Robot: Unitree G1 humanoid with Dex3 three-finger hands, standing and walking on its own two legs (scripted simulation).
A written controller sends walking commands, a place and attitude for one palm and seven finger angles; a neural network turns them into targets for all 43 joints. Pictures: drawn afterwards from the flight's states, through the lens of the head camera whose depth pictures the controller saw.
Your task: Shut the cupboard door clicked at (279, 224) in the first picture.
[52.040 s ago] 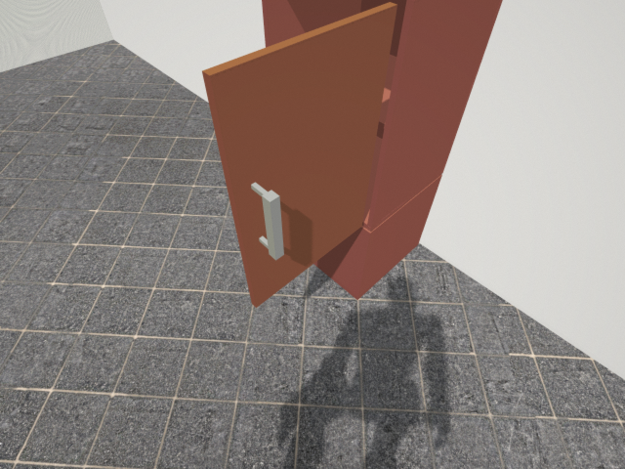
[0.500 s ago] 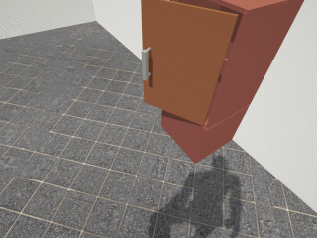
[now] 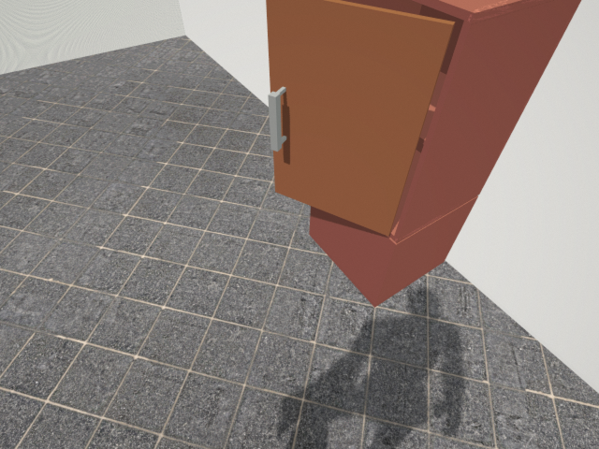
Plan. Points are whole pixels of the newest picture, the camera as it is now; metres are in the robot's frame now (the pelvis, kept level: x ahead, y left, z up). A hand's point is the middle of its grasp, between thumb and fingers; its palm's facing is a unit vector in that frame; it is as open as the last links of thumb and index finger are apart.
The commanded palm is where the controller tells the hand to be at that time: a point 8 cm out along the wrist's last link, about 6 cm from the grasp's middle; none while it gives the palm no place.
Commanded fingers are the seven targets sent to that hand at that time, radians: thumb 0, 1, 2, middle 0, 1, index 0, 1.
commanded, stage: walk to a spot facing it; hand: left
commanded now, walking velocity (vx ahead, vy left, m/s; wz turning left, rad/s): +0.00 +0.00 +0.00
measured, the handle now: (279, 119) +0.90 +0.11 -0.05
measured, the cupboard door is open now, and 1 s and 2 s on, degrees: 27 27 27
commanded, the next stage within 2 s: none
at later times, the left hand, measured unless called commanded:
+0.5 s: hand out of the picture +0.02 +0.22 -0.21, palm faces +0.21 -0.95 -0.23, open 7.4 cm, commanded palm none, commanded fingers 0.00 0.90 0.90 -0.20 -0.30 -0.20 -0.30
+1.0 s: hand out of the picture -0.02 +0.19 -0.16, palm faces +0.47 -0.83 -0.31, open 7.4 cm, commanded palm none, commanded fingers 0.00 0.90 0.90 -0.20 -0.30 -0.20 -0.30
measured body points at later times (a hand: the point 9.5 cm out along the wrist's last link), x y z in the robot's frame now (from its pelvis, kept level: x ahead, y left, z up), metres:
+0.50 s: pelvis +0.00 +0.02 -0.03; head +0.04 +0.04 +0.42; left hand +0.01 +0.27 -0.19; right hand +0.07 -0.22 -0.17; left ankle +0.03 +0.11 -0.75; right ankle -0.04 -0.11 -0.72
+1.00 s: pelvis +0.01 -0.04 -0.01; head +0.05 -0.03 +0.44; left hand -0.05 +0.23 -0.14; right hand +0.20 -0.25 -0.16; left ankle -0.04 +0.08 -0.68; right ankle +0.05 -0.16 -0.74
